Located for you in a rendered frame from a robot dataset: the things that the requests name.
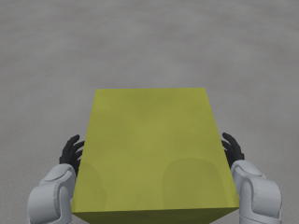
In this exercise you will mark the right robot hand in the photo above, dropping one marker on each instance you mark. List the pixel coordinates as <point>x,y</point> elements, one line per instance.
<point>233,152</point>

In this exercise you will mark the left robot hand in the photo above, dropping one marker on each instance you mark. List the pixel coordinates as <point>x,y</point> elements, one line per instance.
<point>70,154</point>

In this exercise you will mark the carton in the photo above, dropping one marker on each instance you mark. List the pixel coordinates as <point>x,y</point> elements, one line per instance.
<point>153,156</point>

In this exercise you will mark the left robot forearm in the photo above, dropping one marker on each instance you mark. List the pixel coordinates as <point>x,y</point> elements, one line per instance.
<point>49,202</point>

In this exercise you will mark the right robot forearm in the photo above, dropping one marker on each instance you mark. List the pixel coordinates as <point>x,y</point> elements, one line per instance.
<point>260,199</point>

